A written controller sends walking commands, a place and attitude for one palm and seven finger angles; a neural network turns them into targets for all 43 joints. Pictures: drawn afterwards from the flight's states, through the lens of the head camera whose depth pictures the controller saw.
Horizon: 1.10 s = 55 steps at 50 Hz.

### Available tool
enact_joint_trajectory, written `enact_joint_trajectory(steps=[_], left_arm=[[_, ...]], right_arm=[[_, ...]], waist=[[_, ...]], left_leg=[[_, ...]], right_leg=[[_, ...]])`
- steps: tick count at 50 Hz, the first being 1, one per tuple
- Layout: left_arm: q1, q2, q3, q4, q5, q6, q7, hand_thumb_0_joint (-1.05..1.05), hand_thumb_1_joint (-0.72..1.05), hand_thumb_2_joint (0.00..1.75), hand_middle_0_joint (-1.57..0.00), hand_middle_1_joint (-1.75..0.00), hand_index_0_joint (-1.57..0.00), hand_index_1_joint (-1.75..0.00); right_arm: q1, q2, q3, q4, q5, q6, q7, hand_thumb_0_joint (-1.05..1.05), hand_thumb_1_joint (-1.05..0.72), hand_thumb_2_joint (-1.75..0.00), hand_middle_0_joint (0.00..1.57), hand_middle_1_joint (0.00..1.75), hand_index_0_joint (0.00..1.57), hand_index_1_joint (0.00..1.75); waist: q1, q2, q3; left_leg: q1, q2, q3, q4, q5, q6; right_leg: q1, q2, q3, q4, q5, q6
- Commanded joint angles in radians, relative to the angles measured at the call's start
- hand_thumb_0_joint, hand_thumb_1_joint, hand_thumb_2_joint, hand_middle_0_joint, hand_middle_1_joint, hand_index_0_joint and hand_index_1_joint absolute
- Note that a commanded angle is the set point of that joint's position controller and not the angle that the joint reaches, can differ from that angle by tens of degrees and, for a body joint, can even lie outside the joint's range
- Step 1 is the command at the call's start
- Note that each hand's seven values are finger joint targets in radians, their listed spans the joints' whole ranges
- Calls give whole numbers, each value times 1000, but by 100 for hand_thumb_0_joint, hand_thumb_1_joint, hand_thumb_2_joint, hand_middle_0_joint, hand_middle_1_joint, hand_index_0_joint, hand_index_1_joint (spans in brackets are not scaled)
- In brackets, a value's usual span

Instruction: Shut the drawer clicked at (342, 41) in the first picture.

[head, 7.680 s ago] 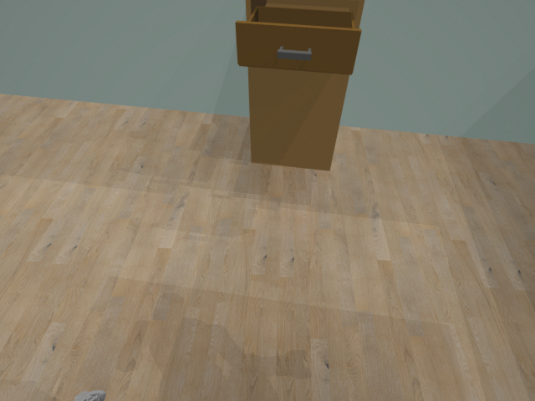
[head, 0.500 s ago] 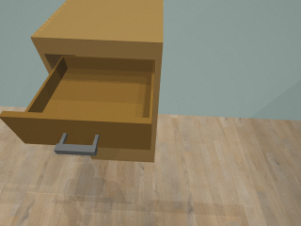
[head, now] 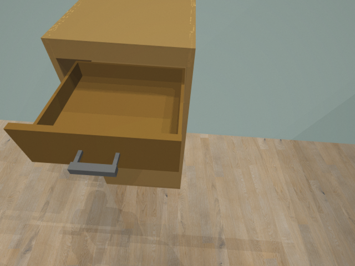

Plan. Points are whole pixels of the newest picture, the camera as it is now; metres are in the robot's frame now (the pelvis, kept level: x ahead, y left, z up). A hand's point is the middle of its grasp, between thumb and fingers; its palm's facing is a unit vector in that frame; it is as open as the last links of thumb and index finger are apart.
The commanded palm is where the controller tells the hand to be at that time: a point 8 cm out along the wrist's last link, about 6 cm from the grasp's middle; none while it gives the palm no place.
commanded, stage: look again from close up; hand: left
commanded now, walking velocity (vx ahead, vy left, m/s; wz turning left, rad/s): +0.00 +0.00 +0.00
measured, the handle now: (96, 162) +0.34 +0.23 +0.02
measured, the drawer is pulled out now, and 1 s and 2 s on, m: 0.30 0.30 0.30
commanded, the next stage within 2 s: shuffle to correct the standing spot in 0.46 s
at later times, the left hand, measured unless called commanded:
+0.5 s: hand out of the picture -0.01 +0.16 -0.18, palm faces +0.05 -0.98 -0.17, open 7.3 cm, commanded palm none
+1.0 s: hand out of the picture +0.02 +0.17 -0.19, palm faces +0.08 -0.98 -0.17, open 7.3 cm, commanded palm none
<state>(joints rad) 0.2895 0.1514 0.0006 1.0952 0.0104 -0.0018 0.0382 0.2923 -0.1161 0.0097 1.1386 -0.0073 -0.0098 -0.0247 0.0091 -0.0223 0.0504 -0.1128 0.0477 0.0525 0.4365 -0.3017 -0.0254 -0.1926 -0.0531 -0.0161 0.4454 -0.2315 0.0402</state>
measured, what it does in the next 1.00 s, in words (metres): stands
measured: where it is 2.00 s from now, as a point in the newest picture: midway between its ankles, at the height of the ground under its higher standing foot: outside the picture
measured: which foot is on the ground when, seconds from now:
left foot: down 0.00-1.00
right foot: down 0.00-1.00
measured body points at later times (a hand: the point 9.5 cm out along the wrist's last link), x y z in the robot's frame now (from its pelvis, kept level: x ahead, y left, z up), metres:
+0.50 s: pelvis -0.01 +0.00 +0.00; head +0.01 +0.01 +0.45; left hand -0.02 +0.22 -0.16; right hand -0.02 -0.21 -0.16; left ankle -0.04 +0.13 -0.74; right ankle +0.00 -0.15 -0.74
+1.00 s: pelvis +0.04 +0.01 -0.01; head +0.07 +0.02 +0.44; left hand +0.02 +0.22 -0.18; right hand -0.01 -0.20 -0.17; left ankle -0.04 +0.13 -0.74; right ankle +0.00 -0.14 -0.74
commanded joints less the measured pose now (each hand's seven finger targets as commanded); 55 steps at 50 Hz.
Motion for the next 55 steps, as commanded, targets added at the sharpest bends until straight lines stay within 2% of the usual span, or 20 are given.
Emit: enact_joint_trajectory(steps=[1, 4, 18, 28, 30, 33, 36, 40, 42, 43, 44, 45, 46, 47, 48, 49, 50, 51, 52, 55], left_arm=[[66, 79, 17, -27, 2, -18, 1, 0, 90, 90, -20, -30, -20, -30], [71, 75, 19, -24, 1, -19, 2, 0, 90, 90, -20, -30, -20, -30], [80, 65, 19, -20, 3, -18, 2, 0, 90, 90, -20, -30, -20, -30], [80, 63, 20, -21, 4, -18, 1, 0, 90, 90, -20, -30, -20, -30], [87, 67, 23, -20, 7, -16, -1, 0, 90, 90, -20, -30, -20, -30], [85, 80, 35, -38, 14, -8, -7, 0, 90, 90, -20, -30, -20, -30], [103, 96, 49, -50, 17, -5, -11, 0, 90, 90, -20, -30, -20, -30], [128, 107, 65, -58, 10, -11, -13, 0, 90, 90, -20, -30, -20, -30], [109, 93, 69, -68, 12, -13, -15, 0, 90, 90, -20, -30, -20, -30], [88, 73, 63, -76, 12, -13, -16, 0, 90, 90, -20, -30, -20, -30], [70, 39, 55, -87, 13, -14, -14, 0, 90, 90, -20, -30, -20, -30], [58, 15, 47, -94, 13, -16, -10, 0, 90, 90, -20, -30, -20, -30], [53, 10, 41, -92, 11, -17, -4, 0, 90, 90, -20, -30, -20, -30], [68, 8, 41, -80, 3, -16, -1, 0, 90, 90, -20, -30, -20, -30], [95, 18, 44, -65, -2, -16, 1, 0, 90, 90, -20, -30, -20, -30], [138, 41, 46, -41, -6, -22, 5, 0, 90, 90, -20, -30, -20, -30], [158, 74, 50, -26, -7, -27, 10, 0, 90, 90, -20, -30, -20, -30], [146, 90, 53, -26, -5, -25, 13, 0, 90, 90, -20, -30, -20, -30], [123, 100, 57, -41, -4, -20, 16, 0, 90, 90, -20, -30, -20, -30], [56, 95, 66, -84, 2, -6, 16, 0, 90, 90, -20, -30, -20, -30]], right_arm=[[69, -97, -22, -18, 1, -16, -8, 0, -90, -90, 20, 30, 20, 30], [73, -97, -22, -19, -1, -18, -9, 0, -90, -90, 20, 30, 20, 30], [81, -91, -22, -21, 0, -21, -11, 0, -90, -90, 20, 30, 20, 30], [79, -87, -22, -22, -1, -16, -9, 0, -90, -90, 20, 30, 20, 30], [96, -91, -24, -18, -6, -9, -6, 0, -90, -90, 20, 30, 20, 30], [109, -95, -30, -23, -13, 6, 3, 0, -90, -90, 20, 30, 20, 30], [117, -85, -33, -40, -16, 12, 7, 0, -90, -90, 20, 30, 20, 30], [137, -66, -28, -59, -15, -7, 7, 0, -90, -90, 20, 30, 20, 30], [177, -74, -28, -54, -14, -18, 4, 0, -90, -90, 20, 30, 20, 30], [205, -89, -28, -42, -14, -25, 0, 0, -90, -90, 20, 30, 20, 30], [239, -116, -31, -26, -14, -31, -7, 0, -90, -90, 20, 30, 20, 30], [242, -131, -29, -18, -14, -32, -17, 0, -90, -90, 20, 30, 20, 30], [235, -120, -21, -13, -13, -30, -26, 0, -90, -90, 20, 30, 20, 30], [211, -122, -19, -19, -13, -27, -32, 0, -90, -90, 20, 30, 20, 30], [183, -123, -20, -29, -9, -25, -36, 0, -90, -90, 20, 30, 20, 30], [159, -117, -22, -39, -3, -26, -41, 0, -90, -90, 20, 30, 20, 30], [149, -109, -28, -51, 2, -25, -42, 0, -90, -90, 20, 30, 20, 30], [145, -104, -34, -57, 5, -24, -42, 0, -90, -90, 20, 30, 20, 30], [151, -105, -42, -60, 5, -21, -41, 0, -90, -90, 20, 30, 20, 30], [142, -113, -64, -72, -2, -8, -40, 0, -90, -90, 20, 30, 20, 30]], waist=[[-2, 19, 36], [-2, 36, 18], [-1, 27, 31], [-1, 27, 56], [-2, 19, 39], [0, 4, 101], [3, -54, 137], [5, -85, 95], [-17, -18, 79], [-28, 67, 71], [-37, 169, 50], [-32, 235, 44], [-27, 219, 62], [-11, 185, 57], [4, 140, 42], [17, 90, 14], [12, 29, -26], [6, 6, -30], [-1, 11, -46], [-14, 67, -49]], left_leg=[[-77, 50, -43, -93, 178, 36], [-72, 51, -42, -86, 200, 36], [-77, 52, -47, -93, 204, 39], [-95, 47, -48, -100, 148, 36], [-95, 34, -35, -89, 19, 38], [-149, 18, -33, -81, -175, 50], [-192, -13, -8, -15, -207, 53], [-190, -35, 24, 74, -96, 54], [-133, -15, 1, 37, -12, 61], [-76, 32, -48, -3, 107, 72], [-31, 102, -123, -38, 296, 97], [7, 152, -154, -40, 564, 125], [22, 171, -155, -11, 836, 138], [32, 161, -130, 23, 959, 122], [21, 124, -90, 61, 986, 88], [-6, 84, -53, 95, 929, 57], [-32, 57, -31, 100, 808, 37], [-57, 42, -10, 77, 753, 26], [-52, 40, -5, 68, 761, 25], [21, 69, -4, 64, 859, 42]], right_leg=[[21, -41, 38, -59, 159, -52], [26, -44, 36, -48, 178, -53], [16, -43, 36, -45, 173, -51], [-7, -41, 39, -61, 121, -51], [-10, -37, 40, -64, -20, -58], [-75, -35, 54, -75, -262, -71], [-104, -54, 98, -105, -377, -96], [-74, -102, 136, -90, -309, -135], [-91, -74, 79, -1, -194, -129], [-121, -31, 10, 88, -102, -108], [-143, 16, -67, 194, -35, -82], [-162, 32, -102, 237, -42, -67], [-157, 33, -91, 218, -79, -64], [-118, 19, -81, 160, -49, -64], [-45, 5, -64, 102, 120, -65], [36, -27, -28, 77, 388, -66], [99, -59, -7, 101, 621, -71], [125, -80, -13, 143, 774, -66], [118, -84, -22, 175, 785, -58], [7, -53, -43, 210, 573, -44]])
